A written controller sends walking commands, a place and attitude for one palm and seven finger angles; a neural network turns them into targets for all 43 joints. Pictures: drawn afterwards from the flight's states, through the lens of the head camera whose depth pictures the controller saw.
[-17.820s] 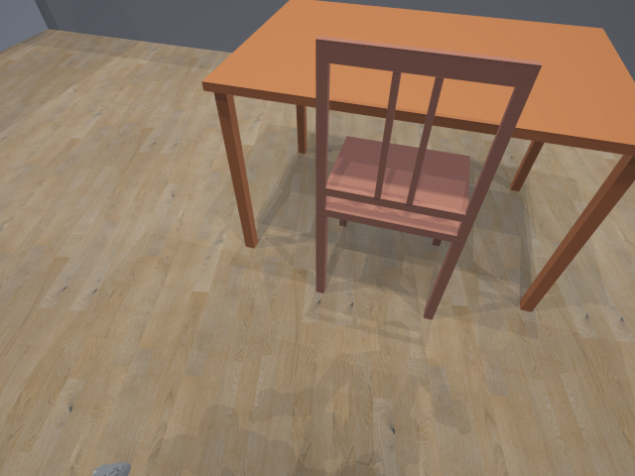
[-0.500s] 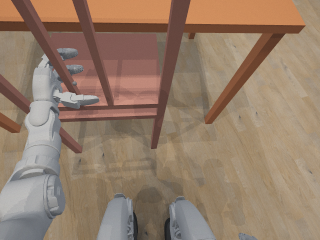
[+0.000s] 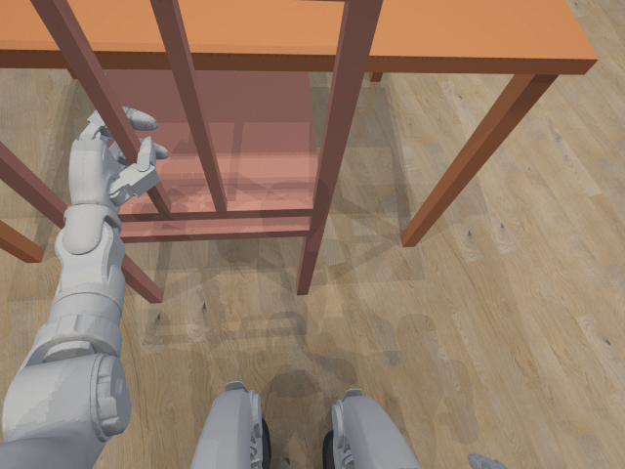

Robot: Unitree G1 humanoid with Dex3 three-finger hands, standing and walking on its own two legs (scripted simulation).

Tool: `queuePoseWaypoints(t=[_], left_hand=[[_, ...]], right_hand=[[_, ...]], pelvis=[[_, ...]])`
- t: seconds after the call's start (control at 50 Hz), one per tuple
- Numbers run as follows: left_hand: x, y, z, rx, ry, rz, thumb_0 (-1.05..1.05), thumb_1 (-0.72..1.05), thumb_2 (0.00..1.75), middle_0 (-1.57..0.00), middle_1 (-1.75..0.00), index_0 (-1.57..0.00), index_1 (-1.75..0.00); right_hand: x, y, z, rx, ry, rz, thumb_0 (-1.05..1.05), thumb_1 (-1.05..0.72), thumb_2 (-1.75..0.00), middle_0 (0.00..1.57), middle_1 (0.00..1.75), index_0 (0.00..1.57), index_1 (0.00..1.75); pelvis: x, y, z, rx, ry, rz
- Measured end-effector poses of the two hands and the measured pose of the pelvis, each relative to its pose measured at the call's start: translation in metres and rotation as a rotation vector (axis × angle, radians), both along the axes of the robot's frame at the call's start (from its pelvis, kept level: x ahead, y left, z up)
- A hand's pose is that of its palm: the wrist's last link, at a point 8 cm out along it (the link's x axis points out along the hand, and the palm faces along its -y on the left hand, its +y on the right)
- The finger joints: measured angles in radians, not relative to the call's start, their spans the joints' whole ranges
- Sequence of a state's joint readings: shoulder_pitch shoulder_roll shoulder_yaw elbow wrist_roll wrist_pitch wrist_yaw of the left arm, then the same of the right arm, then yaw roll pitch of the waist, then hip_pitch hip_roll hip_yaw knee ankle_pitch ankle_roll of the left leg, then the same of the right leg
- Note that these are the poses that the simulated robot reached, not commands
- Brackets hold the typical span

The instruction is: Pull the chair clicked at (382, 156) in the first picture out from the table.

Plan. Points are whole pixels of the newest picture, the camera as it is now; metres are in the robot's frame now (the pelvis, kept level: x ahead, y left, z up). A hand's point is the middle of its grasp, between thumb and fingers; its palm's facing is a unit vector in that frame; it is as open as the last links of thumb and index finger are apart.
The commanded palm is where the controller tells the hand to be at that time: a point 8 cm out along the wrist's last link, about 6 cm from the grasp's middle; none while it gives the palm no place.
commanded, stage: hook a spindle and tug to test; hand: left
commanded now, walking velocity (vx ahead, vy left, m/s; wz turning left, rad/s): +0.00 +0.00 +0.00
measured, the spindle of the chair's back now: (125, 136) +0.50 +0.21 +0.06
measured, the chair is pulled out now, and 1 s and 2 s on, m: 0.00 0.02 0.17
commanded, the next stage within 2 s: step backward, pulling the chair out in 0.48 s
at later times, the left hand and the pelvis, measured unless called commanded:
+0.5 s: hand (151, 176) +0.46 +0.18 +0.04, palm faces +0.03 -1.00 -0.02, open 5.2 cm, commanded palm +0.42 +0.23 +0.03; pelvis +0.03 +0.01 +0.02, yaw -1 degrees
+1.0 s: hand (160, 174) +0.45 +0.17 +0.05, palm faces +0.08 -0.99 -0.14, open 5.0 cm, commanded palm +0.43 +0.21 +0.05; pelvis +0.05 +0.01 +0.11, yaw +2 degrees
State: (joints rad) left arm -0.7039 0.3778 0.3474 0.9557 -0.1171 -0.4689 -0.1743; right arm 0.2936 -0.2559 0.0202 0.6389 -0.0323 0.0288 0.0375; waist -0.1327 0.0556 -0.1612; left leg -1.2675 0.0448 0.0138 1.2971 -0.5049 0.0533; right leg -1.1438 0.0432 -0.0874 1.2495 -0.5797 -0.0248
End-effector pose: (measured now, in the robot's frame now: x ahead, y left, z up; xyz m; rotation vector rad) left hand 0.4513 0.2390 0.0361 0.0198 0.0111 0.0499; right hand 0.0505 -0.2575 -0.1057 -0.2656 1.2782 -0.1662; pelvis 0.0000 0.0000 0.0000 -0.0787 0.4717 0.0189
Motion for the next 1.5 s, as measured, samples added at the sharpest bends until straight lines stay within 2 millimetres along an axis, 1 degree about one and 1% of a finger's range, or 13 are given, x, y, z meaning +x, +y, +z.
queuePoseWaypoints(t=[0.28,0.48,0.6,0.64,0.7,0.78,0.88,0.98,1.1,1.18,1.3,1.4,1.5], left_hand=[[-0.001,0.0,0.001,0.003,0.013,-0.007,0.01,0.79,0.8,-0.43,-1.43,-0.41,-1.45],[-0.009,-0.002,0.002,-0.002,0.03,-0.014,0.01,0.8,0.8,-0.38,-1.42,-0.38,-1.45],[-0.015,-0.003,0.002,0.002,0.023,-0.015,0.01,0.8,0.8,-0.39,-1.41,-0.38,-1.45],[-0.014,-0.003,0.007,0.047,0.074,0.005,0.01,0.79,0.81,-0.4,-1.39,-0.38,-1.45],[-0.012,-0.007,0.02,0.104,0.232,0.044,0.02,0.78,0.82,-0.38,-1.31,-0.39,-1.45],[-0.015,-0.013,0.028,0.041,0.369,0.113,0.03,0.78,0.82,-0.31,-1.13,-0.42,-1.45],[-0.015,-0.018,0.033,0.051,0.444,0.105,0.04,0.77,0.81,-0.31,-1.07,-0.46,-1.45],[-0.018,-0.021,0.035,0.079,0.477,0.072,0.05,0.77,0.81,-0.31,-1.07,-0.49,-1.45],[-0.028,-0.027,0.036,0.098,0.488,0.046,0.04,0.77,0.8,-0.31,-1.08,-0.5,-1.44],[-0.037,-0.032,0.037,0.105,0.493,0.032,0.03,0.77,0.8,-0.3,-1.09,-0.5,-1.44],[-0.052,-0.038,0.037,0.121,0.49,0.011,0.02,0.76,0.79,-0.3,-1.12,-0.5,-1.44],[-0.068,-0.044,0.038,0.121,0.495,0.016,0.02,0.76,0.79,-0.29,-1.12,-0.5,-1.44],[-0.091,-0.052,0.038,0.119,0.502,0.035,0.02,0.76,0.78,-0.28,-1.11,-0.5,-1.44]], right_hand=[[0.018,0.007,0.008,0.021,-0.023,-0.017,0.01,-0.91,-0.9,0.21,0.3,0.2,0.3],[0.043,0.01,0.018,0.04,-0.062,-0.017,0.01,-0.91,-0.9,0.21,0.3,0.2,0.3],[0.06,0.012,0.02,0.042,-0.082,0.006,0.01,-0.91,-0.9,0.21,0.3,0.2,0.3],[0.064,0.014,0.024,0.035,-0.069,-0.022,0.01,-0.91,-0.9,0.21,0.3,0.2,0.3],[0.071,0.021,0.041,0.032,-0.066,-0.05,0.01,-0.91,-0.9,0.2,0.3,0.2,0.3],[0.075,0.028,0.066,0.034,-0.066,-0.065,0.01,-0.91,-0.9,0.2,0.3,0.2,0.3],[0.073,0.023,0.087,-0.003,-0.034,-0.058,0.01,-0.91,-0.9,0.21,0.3,0.2,0.3],[0.062,0.009,0.098,-0.044,-0.014,-0.076,0.01,-0.91,-0.9,0.21,0.3,0.2,0.3],[0.044,0.0,0.1,-0.063,0.015,-0.109,0.01,-0.91,-0.9,0.21,0.3,0.2,0.3],[0.035,0.001,0.104,-0.058,0.014,-0.131,0.01,-0.91,-0.9,0.21,0.3,0.2,0.3],[0.028,0.005,0.103,-0.05,-0.026,-0.147,0.01,-0.91,-0.9,0.21,0.3,0.2,0.3],[0.022,0.008,0.1,-0.028,-0.071,-0.13,0.01,-0.91,-0.9,0.21,0.3,0.2,0.3],[0.011,0.008,0.093,0.009,-0.104,-0.111,0.01,-0.91,-0.9,0.21,0.3,0.2,0.3]], pelvis=[[0.014,0.003,0.008,0.006,0.001,-0.011],[0.03,0.006,0.018,0.013,0.002,-0.022],[0.037,0.007,0.02,0.014,0.001,-0.017],[0.037,0.007,0.028,0.023,-0.053,-0.004],[0.043,0.01,0.051,0.032,-0.114,0.012],[0.052,0.012,0.079,0.036,-0.152,0.009],[0.056,0.009,0.098,0.034,-0.187,0.018],[0.053,0.01,0.107,0.034,-0.22,0.02],[0.045,0.012,0.114,0.039,-0.247,-0.003],[0.037,0.013,0.118,0.04,-0.266,-0.019],[0.024,0.013,0.116,0.045,-0.285,-0.031],[0.007,0.01,0.115,0.059,-0.318,-0.033],[-0.01,0.002,0.114,0.066,-0.352,-0.031]])
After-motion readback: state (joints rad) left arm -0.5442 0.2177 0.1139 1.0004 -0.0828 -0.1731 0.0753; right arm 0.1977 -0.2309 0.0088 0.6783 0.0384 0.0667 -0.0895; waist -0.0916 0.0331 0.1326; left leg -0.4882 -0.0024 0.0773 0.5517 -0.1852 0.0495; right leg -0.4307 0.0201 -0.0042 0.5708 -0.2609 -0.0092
